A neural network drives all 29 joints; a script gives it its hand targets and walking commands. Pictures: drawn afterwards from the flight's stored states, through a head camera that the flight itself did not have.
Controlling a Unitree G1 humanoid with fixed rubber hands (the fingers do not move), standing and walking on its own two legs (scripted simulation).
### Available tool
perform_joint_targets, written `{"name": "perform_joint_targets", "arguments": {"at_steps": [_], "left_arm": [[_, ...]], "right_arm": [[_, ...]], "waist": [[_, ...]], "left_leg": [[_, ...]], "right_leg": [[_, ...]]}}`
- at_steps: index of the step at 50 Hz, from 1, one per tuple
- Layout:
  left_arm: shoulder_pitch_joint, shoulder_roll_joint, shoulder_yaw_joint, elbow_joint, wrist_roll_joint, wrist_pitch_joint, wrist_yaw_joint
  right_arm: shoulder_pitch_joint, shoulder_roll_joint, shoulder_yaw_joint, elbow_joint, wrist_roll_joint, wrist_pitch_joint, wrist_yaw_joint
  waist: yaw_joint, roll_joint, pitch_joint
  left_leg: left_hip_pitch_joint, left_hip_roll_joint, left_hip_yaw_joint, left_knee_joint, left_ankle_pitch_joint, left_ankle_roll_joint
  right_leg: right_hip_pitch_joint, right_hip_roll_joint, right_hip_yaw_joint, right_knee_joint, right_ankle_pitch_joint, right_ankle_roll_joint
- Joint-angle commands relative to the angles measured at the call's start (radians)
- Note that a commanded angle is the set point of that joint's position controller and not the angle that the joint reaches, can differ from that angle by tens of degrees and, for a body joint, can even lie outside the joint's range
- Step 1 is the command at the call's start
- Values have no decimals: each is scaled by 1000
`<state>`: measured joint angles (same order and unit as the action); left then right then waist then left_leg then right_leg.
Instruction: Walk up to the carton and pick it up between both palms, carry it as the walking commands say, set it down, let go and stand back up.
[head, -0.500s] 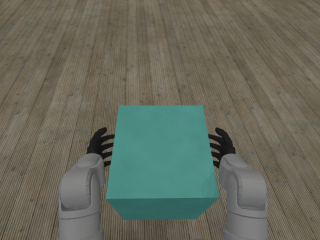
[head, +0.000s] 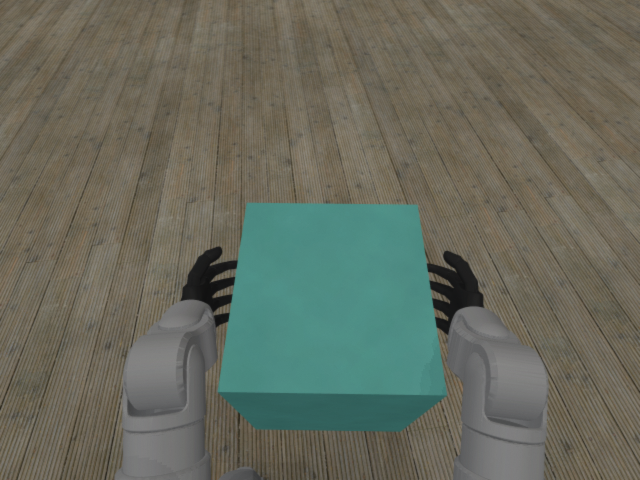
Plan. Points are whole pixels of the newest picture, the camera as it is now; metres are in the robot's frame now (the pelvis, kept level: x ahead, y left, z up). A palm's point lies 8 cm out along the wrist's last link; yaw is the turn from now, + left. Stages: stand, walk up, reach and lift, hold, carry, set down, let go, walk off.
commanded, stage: carry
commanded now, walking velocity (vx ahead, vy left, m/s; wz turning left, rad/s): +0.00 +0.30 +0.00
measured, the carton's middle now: (329, 326) +0.30 -0.01 +0.01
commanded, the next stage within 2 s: none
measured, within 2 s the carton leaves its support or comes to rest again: neither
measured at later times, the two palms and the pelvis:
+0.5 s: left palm (32, 364) +0.23 +0.31 +0.08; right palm (306, 375) +0.22 +0.01 +0.06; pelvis -0.04 +0.17 -0.01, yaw +0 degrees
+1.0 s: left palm out of the picture +0.19 +0.52 +0.07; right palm (102, 399) +0.20 +0.23 +0.07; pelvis -0.08 +0.36 -0.01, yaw +0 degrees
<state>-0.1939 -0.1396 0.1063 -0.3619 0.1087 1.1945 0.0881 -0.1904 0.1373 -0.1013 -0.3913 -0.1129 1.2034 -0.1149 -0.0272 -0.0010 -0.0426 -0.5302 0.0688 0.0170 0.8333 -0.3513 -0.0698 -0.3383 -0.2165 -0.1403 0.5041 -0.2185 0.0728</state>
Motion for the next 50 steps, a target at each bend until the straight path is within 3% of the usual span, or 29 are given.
{"name": "perform_joint_targets", "arguments": {"at_steps": [1,3,4,5,6,7,9,11,14,18,19,20,21,22,24,26,27,31,34,35,36,37,38,39,40,42,45,46,50], "left_arm": [[-353,-870,-646,-56,-372,6,-258],[-367,-881,-656,-52,-367,9,-256],[-362,-889,-665,-52,-365,9,-253],[-362,-887,-671,-35,-362,8,-250],[-391,-897,-703,-68,-380,17,-252],[-459,-911,-734,-83,-408,14,-256],[-520,-947,-775,-117,-459,2,-260],[-544,-959,-785,-144,-480,-7,-258],[-507,-935,-784,-164,-481,-5,-249],[-412,-891,-727,-101,-449,13,-251],[-396,-894,-712,-77,-443,16,-257],[-384,-897,-692,-54,-438,16,-264],[-349,-884,-681,-21,-424,10,-268],[-377,-901,-656,-25,-425,2,-272],[-424,-938,-674,-48,-431,-3,-275],[-437,-945,-671,-73,-431,-9,-274],[-427,-939,-662,-77,-426,-9,-271],[-363,-888,-642,-64,-391,-1,-259],[-352,-873,-643,-51,-372,6,-259],[-358,-874,-648,-50,-369,8,-258],[-363,-882,-656,-49,-366,10,-256],[-360,-890,-665,-47,-364,9,-254],[-360,-888,-670,-29,-361,8,-250],[-394,-900,-702,-62,-381,16,-252],[-459,-913,-730,-79,-408,13,-256],[-517,-950,-771,-113,-457,0,-259],[-534,-959,-785,-149,-484,-12,-254],[-522,-951,-786,-156,-484,-11,-251],[-439,-902,-741,-114,-458,4,-245]], "right_arm": [[-400,902,733,-2,405,4,262],[-382,910,722,19,400,6,269],[-373,907,711,22,399,4,273],[-376,904,696,24,395,4,279],[-363,905,683,54,374,-1,284],[-359,928,664,31,381,-5,283],[-357,950,657,4,377,-15,282],[-387,949,655,-19,365,-28,276],[-357,917,659,-27,352,-32,264],[-316,896,672,-5,337,-17,254],[-316,894,678,3,334,-13,253],[-333,896,690,10,337,-10,252],[-356,884,720,-19,365,-5,253],[-424,909,742,-54,389,-9,255],[-473,953,750,-45,410,-15,258],[-502,961,767,-75,442,-19,259],[-502,952,772,-81,446,-18,258],[-435,911,747,-39,417,-6,254],[-404,900,730,0,405,3,259],[-393,904,725,11,402,6,262],[-381,905,719,21,399,6,266],[-375,903,708,25,396,4,270],[-378,901,692,28,391,4,277],[-369,904,680,60,373,-2,282],[-364,928,662,35,380,-7,282],[-364,948,655,7,375,-18,281],[-392,932,654,-28,359,-36,271],[-380,921,656,-30,354,-37,267],[-336,885,678,-26,348,-22,256]], "waist": [[54,-327,-268],[38,-262,-295],[38,-130,-323],[39,101,-318],[20,436,-306],[12,399,-300],[14,251,-317],[18,206,-339],[18,203,-352],[20,152,-366],[29,113,-363],[37,5,-351],[47,-332,-279],[49,-300,-266],[35,-88,-250],[30,-142,-244],[32,-177,-253],[44,-248,-266],[55,-325,-265],[45,-312,-272],[39,-261,-293],[40,-130,-322],[41,102,-319],[22,438,-306],[14,402,-300],[17,254,-316],[22,202,-342],[21,204,-346],[14,115,-393]], "left_leg": [[82,-52,118,-201,-12,2],[254,-73,175,-438,99,26],[384,-21,124,-515,128,41],[474,171,-68,-512,324,72],[446,336,-280,-522,484,229],[425,288,-203,-469,539,262],[405,213,-86,-421,504,229],[394,162,-22,-404,448,227],[357,167,-58,-426,320,264],[319,174,-101,-418,320,277],[271,146,-77,-392,279,238],[121,88,-47,-291,197,177],[-227,-41,63,-87,-60,81],[-241,2,-41,163,-157,75],[-213,-11,-126,323,-38,46],[-205,-13,-83,266,75,15],[-173,-23,-47,225,77,1],[-35,-22,57,5,-9,-13],[78,-52,119,-200,-6,0],[143,-59,142,-321,53,10],[252,-72,178,-438,100,25],[381,-19,123,-513,127,41],[471,174,-68,-507,322,71],[443,335,-280,-519,482,228],[421,288,-203,-469,537,260],[403,213,-89,-424,497,228],[375,155,-24,-410,395,232],[364,158,-38,-419,348,245],[434,277,-324,-461,431,292]], "right_leg": [[204,-143,67,-81,454,-123],[148,-109,37,11,327,-71],[70,-60,7,135,210,-47],[-93,3,-3,294,-199,-18],[-306,151,-51,479,-511,-2],[-302,110,58,623,-524,-23],[-322,109,49,709,-390,-42],[-289,108,17,657,-291,-37],[-204,135,-10,504,-286,-52],[0,167,-32,156,-188,-100],[113,131,-22,-49,-50,-95],[286,-2,131,-193,9,-91],[434,-375,559,-231,329,-210],[358,-442,547,-198,487,-311],[286,-292,339,-160,364,-241],[277,-170,159,-137,406,-168],[277,-145,119,-124,457,-158],[233,-137,71,-93,524,-156],[196,-142,72,-81,437,-123],[178,-136,60,-48,383,-98],[142,-107,40,14,317,-71],[65,-58,9,138,202,-46],[-98,4,-2,296,-207,-17],[-308,149,-49,482,-509,-1],[-304,108,58,625,-522,-21],[-324,107,48,711,-389,-40],[-261,118,1,614,-281,-35],[-233,127,-6,562,-283,-40],[-203,148,66,429,-316,-54]]}}
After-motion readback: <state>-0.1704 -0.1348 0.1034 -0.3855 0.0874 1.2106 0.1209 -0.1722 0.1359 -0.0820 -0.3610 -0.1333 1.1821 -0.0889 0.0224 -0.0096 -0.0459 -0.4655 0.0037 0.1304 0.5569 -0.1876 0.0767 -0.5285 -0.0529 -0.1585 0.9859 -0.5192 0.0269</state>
